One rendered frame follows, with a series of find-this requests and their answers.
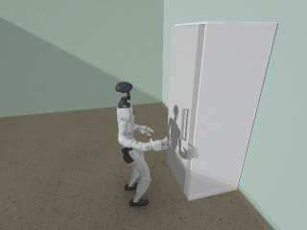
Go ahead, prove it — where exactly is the fridge door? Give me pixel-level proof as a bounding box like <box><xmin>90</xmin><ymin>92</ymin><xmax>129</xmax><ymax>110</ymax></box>
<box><xmin>167</xmin><ymin>25</ymin><xmax>205</xmax><ymax>194</ymax></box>

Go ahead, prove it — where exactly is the handle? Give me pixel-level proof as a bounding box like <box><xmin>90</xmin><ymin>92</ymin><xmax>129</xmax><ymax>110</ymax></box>
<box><xmin>180</xmin><ymin>108</ymin><xmax>189</xmax><ymax>141</ymax></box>

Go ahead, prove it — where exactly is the left robot thigh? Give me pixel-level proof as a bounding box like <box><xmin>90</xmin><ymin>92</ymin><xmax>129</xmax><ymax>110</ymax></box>
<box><xmin>131</xmin><ymin>137</ymin><xmax>145</xmax><ymax>159</ymax></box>

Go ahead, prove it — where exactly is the robot right forearm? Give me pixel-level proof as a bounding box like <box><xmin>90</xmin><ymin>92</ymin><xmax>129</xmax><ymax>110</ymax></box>
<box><xmin>119</xmin><ymin>137</ymin><xmax>152</xmax><ymax>151</ymax></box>

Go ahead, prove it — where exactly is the left robot hand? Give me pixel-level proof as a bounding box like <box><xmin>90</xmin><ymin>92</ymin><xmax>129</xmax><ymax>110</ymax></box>
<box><xmin>138</xmin><ymin>125</ymin><xmax>154</xmax><ymax>136</ymax></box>

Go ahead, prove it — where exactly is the robot left forearm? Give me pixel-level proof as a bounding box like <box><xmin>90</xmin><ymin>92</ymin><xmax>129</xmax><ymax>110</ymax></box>
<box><xmin>133</xmin><ymin>124</ymin><xmax>140</xmax><ymax>130</ymax></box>

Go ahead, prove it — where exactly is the robot right shin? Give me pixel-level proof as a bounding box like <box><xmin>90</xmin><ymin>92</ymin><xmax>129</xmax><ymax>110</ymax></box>
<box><xmin>134</xmin><ymin>177</ymin><xmax>152</xmax><ymax>202</ymax></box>

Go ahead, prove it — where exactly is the right robot hand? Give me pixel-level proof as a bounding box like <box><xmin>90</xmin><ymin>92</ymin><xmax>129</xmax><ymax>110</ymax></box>
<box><xmin>149</xmin><ymin>137</ymin><xmax>168</xmax><ymax>151</ymax></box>

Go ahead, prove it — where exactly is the right robot upper arm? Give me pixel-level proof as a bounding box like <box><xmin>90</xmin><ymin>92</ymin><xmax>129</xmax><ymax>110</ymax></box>
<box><xmin>118</xmin><ymin>109</ymin><xmax>130</xmax><ymax>143</ymax></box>

